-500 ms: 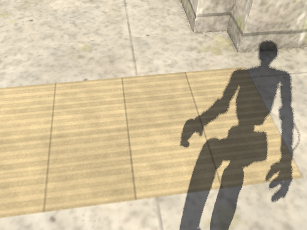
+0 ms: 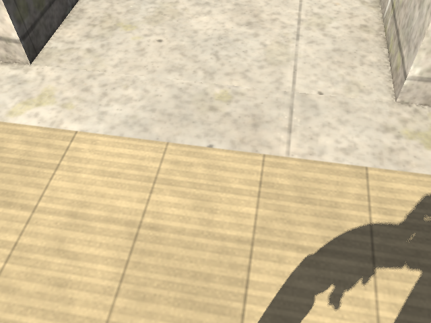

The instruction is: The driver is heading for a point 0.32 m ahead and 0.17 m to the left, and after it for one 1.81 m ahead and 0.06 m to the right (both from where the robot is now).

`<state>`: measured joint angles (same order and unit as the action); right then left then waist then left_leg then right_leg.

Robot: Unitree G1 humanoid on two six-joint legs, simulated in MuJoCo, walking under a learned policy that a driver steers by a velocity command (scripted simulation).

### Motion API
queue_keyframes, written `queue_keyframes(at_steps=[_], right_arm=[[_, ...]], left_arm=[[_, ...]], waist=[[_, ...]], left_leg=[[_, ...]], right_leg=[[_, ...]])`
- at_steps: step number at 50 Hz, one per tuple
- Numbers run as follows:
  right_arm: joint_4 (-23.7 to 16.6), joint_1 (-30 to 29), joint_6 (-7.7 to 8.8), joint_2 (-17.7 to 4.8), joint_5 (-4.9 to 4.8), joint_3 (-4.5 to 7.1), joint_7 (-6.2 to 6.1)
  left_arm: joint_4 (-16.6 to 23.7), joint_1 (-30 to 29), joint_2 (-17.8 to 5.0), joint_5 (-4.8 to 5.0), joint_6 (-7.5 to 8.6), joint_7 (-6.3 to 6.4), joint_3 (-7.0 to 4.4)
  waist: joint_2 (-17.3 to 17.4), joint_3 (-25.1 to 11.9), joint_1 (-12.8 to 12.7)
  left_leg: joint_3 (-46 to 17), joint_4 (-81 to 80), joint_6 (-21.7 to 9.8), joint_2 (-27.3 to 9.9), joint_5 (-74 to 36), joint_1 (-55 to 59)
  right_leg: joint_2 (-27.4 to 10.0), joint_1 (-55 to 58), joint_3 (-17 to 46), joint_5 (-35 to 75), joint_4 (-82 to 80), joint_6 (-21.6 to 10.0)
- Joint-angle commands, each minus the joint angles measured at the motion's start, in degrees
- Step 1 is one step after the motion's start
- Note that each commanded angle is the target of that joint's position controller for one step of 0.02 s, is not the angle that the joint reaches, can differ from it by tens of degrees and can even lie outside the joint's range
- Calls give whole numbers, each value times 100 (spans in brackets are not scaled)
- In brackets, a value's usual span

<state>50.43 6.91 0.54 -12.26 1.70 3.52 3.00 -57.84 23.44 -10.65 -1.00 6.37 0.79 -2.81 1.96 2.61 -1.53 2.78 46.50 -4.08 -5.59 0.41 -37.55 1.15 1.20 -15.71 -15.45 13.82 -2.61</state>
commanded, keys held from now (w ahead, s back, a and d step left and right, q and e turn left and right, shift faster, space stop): w+q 0.20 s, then q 0.26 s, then e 0.54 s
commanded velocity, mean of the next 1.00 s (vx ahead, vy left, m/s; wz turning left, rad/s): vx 0.22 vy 0.00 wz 0.19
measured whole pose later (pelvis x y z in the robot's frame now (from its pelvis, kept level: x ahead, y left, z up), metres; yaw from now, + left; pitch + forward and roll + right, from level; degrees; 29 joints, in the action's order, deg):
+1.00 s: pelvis +0.32 +0.05 +0.00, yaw +8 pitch +1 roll +1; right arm 46.1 8.4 -2.6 -15.1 1.1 1.9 -1.6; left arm -46.5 14.0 -15.6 -0.8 -2.1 -0.2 -3.7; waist 0.6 4.1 -1.8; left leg -4.3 50.4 1.8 1.7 25.4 -23.5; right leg 5.6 -19.3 5.4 -4.2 23.1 -4.4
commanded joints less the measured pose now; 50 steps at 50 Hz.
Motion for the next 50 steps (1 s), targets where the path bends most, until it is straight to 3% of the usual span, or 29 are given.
queue_keyframes(at_steps=[1,3,5,7,8,9,10,11,12,13,15,16,19,23,28,31,33,34,35,36,37,38,39,40,41,43,46,50], right_arm=[[-536,-657,62,-78,22,-58,68],[-619,-738,66,-152,45,-36,73],[-589,-482,54,-268,60,22,35],[-352,430,93,-473,65,142,-26],[-91,1265,149,-687,118,256,-93],[-40,1742,168,-1321,190,440,-176],[-180,1540,109,-1752,30,524,-186],[-168,1445,50,-1610,-59,482,-225],[-164,1139,73,-1354,-104,407,-269],[-205,850,117,-1094,-121,336,-285],[-283,560,194,-838,-198,232,-305],[-294,603,239,-851,-208,218,-297],[-288,912,247,-1114,-167,269,-308],[-346,1280,129,-1141,-164,257,-360],[-298,1456,107,-862,-77,106,-440],[-222,1359,121,-763,-6,0,-475],[-196,1213,124,-911,-7,11,-500],[-201,1084,116,-1036,-59,44,-529],[-236,952,114,-1137,-127,70,-552],[-455,899,153,-1128,-123,59,-569],[-469,1442,75,-740,-152,12,-519],[-353,1446,-39,-774,31,-25,-508],[-356,1170,-99,-832,48,3,-497],[-390,974,-135,-863,37,17,-481],[-461,809,-183,-882,14,26,-457],[-495,816,-250,-776,-3,-10,-419],[-572,655,-287,-662,-53,-53,-450],[-708,395,-283,-716,-88,-64,-504]], left_arm=[[212,193,-796,-4,46,60,-137],[173,269,-863,-20,-24,94,-155],[187,202,-1021,-37,-98,125,-196],[242,120,-1200,-42,-220,114,-251],[329,26,-1217,-18,-261,77,-252],[608,92,-814,63,-253,31,-160],[1050,-155,-708,75,-185,-72,-166],[1197,-903,-949,37,-134,-81,-194],[1226,-909,-819,113,-72,-75,-143],[1086,-698,-787,93,-79,-34,-144],[1029,-430,-780,-127,-307,-8,-156],[1064,-409,-754,-152,-414,-21,-158],[1233,-643,-699,-111,-564,-44,-127],[1537,-1337,-843,-82,-638,-26,-111],[1573,-1618,-768,-36,-611,-47,-3],[1458,-1503,-734,-11,-557,-57,47],[1342,-1193,-858,1,-522,-23,12],[1255,-889,-928,-9,-489,-10,-20],[1165,-511,-1016,-28,-419,-4,-51],[1150,-131,-1442,-43,-362,21,-146],[1236,-419,-1707,71,-424,-13,-199],[1242,-451,-1375,205,-465,-94,-120],[1295,-682,-1342,158,-512,-119,-152],[1364,-953,-1236,99,-587,-108,-138],[1395,-1060,-1178,86,-638,-80,-133],[1408,-1066,-1178,56,-704,-62,-162],[1400,-888,-1332,42,-746,-71,-255],[1466,-871,-1423,-4,-837,-88,-342]], waist=[[-577,383,-38],[-612,350,-11],[-775,109,154],[-813,-448,522],[-527,-909,921],[311,-1502,981],[1023,-1797,683],[20,-1152,785],[-124,-592,551],[-438,-296,255],[-321,-327,-55],[-250,-413,-103],[-56,-558,-51],[149,-580,212],[254,-490,415],[280,-391,392],[273,-332,248],[201,-341,56],[-13,-474,-194],[-609,-903,-262],[-1651,-1264,170],[-1024,-1312,225],[-699,-708,220],[-488,-420,278],[-575,-264,301],[-798,-440,307],[-840,-593,172],[-984,-582,15]], left_leg=[[365,-666,-111,121,-36,108],[505,-917,-270,272,387,248],[713,-1013,-490,615,1001,750],[769,-1299,-754,1028,1475,1769],[511,-1841,-944,1067,1271,2995],[-1464,-2013,-1426,-353,1872,4644],[-4476,-2923,-2158,-1468,1445,5499],[-3699,-3054,-1950,-1358,455,5088],[-2879,-2978,-1784,-1255,-840,4352],[-2223,-2930,-1516,-931,-2112,3695],[-1505,-2882,-1230,-454,-3033,3039],[-1404,-2844,-1195,-349,-3419,2967],[-1243,-2721,-1068,-131,-4047,2971],[-1478,-2575,-800,-59,-3855,3297],[-1301,-2589,-546,-196,-3850,3836],[-1116,-2486,-479,-247,-3906,3783],[-1116,-2119,-464,-354,-4209,3746],[-1058,-1705,-408,-304,-4273,3783],[-910,-1060,-266,-130,-3786,3622],[-651,132,-74,375,-1934,2980],[-238,1538,237,1417,3012,1827],[-668,1952,231,1179,3635,1657],[-704,2266,289,1073,3380,1373],[-703,2133,328,921,3060,1227],[-677,1880,377,809,2817,1187],[-535,1509,495,844,2516,1356],[-485,796,611,864,2546,1310],[-536,150,612,854,2450,1408]], right_leg=[[-1654,-85,341,2782,-460,-461],[-1740,320,178,3601,-134,-439],[-1775,590,2,5253,581,-390],[-1778,567,-56,5864,2154,-366],[-1671,-89,-143,4964,3533,-202],[-1276,-1932,-119,2010,5445,46],[-12,-3866,795,-1642,7054,336],[-382,-4460,1567,-1128,7011,295],[-581,-4331,1581,-640,6626,277],[-743,-3906,1609,-498,6119,296],[-817,-3245,1657,-486,5573,417],[-763,-3148,1624,-484,5434,479],[-643,-3323,1523,-89,4980,588],[-567,-3768,1575,352,4419,617],[-503,-3607,1489,842,3314,356],[-319,-2866,1392,657,2573,141],[-116,-2315,1359,310,2124,-59],[-27,-1996,1342,455,1637,-167],[-144,-1387,1550,1511,989,-297],[-1046,-540,2727,4161,1078,-647],[-2334,50,4233,6506,1077,-1795],[-2340,-341,4576,5590,747,-1944],[-2019,-803,4183,4466,605,-1808],[-1665,-1160,3837,3420,416,-1554],[-1391,-1391,3596,2669,261,-1335],[-990,-1487,3354,1864,155,-1098],[-899,-1344,3509,980,79,-1046],[-893,-1455,3940,-158,-73,-992]])
Keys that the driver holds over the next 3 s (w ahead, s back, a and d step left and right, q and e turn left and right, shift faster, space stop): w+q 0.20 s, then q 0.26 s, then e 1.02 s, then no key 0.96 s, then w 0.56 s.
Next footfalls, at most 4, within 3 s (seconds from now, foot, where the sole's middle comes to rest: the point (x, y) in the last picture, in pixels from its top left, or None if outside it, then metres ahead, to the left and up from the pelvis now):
0.16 left None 0.24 0.10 -0.78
0.70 right None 0.45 0.00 -0.78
1.16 left None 0.34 0.18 -0.78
1.60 right None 0.30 -0.04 -0.78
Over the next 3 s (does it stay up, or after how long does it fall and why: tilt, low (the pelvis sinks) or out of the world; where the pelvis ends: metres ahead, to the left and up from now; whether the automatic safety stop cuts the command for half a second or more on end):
stays up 0.42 -0.01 0.00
